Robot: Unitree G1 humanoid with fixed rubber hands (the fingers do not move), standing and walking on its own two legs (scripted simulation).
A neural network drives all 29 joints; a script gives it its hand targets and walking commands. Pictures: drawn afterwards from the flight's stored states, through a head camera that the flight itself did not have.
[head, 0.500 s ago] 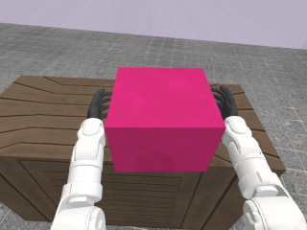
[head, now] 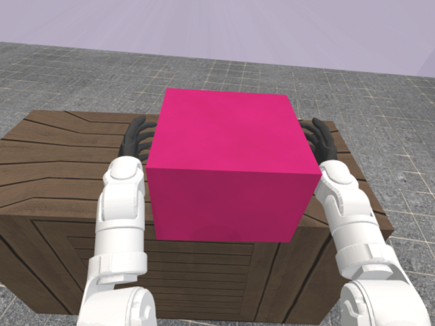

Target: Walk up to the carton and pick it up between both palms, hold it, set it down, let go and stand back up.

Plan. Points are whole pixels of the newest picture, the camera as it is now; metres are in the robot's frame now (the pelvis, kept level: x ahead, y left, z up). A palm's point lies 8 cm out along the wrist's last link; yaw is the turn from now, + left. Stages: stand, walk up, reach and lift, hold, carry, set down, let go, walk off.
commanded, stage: reach and lift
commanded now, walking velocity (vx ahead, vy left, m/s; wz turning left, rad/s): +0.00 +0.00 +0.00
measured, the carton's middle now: (226, 162) +0.41 -0.02 +0.12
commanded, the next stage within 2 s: hold in 0.78 s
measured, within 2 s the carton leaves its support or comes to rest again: neither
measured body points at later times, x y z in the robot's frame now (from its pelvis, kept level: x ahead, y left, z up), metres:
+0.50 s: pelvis +0.03 +0.00 +0.00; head -0.02 +0.03 +0.45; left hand +0.40 +0.17 +0.18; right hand +0.39 -0.18 +0.19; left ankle +0.01 +0.14 -0.75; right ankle +0.04 -0.15 -0.75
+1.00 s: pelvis +0.01 -0.01 +0.00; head -0.04 +0.00 +0.45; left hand +0.38 +0.17 +0.21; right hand +0.39 -0.19 +0.21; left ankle +0.01 +0.14 -0.75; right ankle +0.04 -0.15 -0.75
